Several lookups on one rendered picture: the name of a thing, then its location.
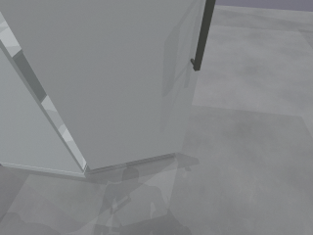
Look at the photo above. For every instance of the fridge door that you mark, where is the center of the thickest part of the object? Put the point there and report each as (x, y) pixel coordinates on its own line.
(118, 72)

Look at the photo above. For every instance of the handle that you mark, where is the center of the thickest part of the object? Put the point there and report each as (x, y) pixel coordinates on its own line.
(205, 25)

